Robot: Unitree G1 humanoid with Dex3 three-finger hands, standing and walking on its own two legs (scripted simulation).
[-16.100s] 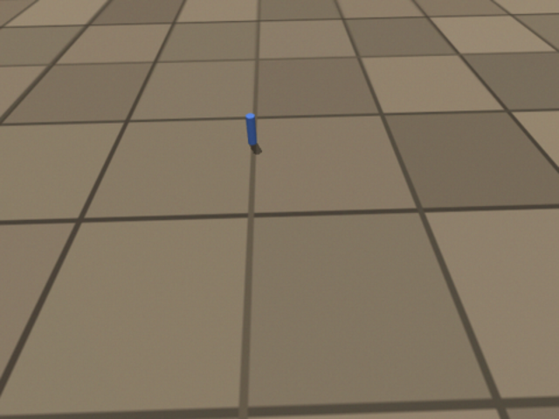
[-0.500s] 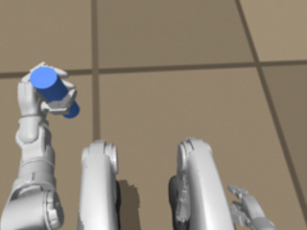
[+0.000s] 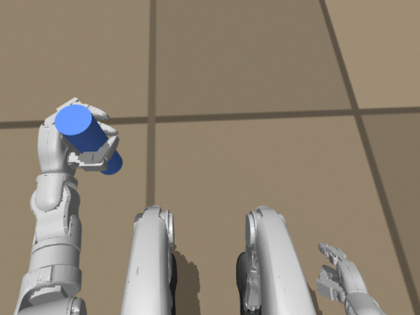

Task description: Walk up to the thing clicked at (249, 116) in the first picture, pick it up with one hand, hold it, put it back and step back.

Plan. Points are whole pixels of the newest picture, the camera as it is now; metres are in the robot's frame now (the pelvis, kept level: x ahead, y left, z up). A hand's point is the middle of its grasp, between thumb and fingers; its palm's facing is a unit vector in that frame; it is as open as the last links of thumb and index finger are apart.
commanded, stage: lift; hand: left
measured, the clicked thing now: (95, 145) +0.40 +0.23 -0.01
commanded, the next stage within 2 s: hold in 1.60 s
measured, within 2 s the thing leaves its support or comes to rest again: neither
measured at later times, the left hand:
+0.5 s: hand (39, 80) +0.39 +0.21 +0.19, palm faces +0.13 -0.99 -0.02, open 7.1 cm
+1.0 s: hand out of the picture +0.39 +0.20 +0.27, palm faces +0.11 -0.99 -0.01, open 7.1 cm
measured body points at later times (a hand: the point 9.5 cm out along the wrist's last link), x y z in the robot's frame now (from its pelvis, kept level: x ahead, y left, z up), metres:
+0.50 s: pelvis +0.04 +0.00 +0.15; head +0.15 +0.03 +0.59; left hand +0.38 +0.26 +0.20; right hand +0.21 -0.24 +0.05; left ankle +0.08 +0.14 -0.42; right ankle +0.08 -0.12 -0.42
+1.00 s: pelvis +0.05 +0.00 +0.23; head +0.13 +0.02 +0.67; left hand +0.37 +0.25 +0.28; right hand +0.20 -0.24 +0.12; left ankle +0.08 +0.14 -0.42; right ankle +0.08 -0.12 -0.42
